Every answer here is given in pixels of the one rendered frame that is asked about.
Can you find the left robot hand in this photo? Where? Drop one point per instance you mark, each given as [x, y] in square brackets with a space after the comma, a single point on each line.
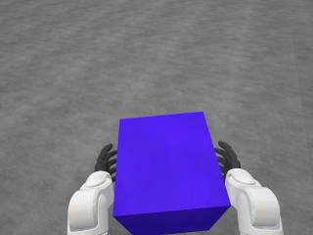
[103, 163]

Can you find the robot right forearm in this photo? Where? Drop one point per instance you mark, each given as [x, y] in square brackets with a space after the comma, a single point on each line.
[257, 207]

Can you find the right robot hand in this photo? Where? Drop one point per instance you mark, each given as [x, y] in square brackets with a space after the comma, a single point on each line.
[229, 160]

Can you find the carton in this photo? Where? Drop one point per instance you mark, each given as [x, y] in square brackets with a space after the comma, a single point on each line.
[167, 179]

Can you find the robot left forearm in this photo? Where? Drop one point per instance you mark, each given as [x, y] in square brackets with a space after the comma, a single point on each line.
[87, 212]

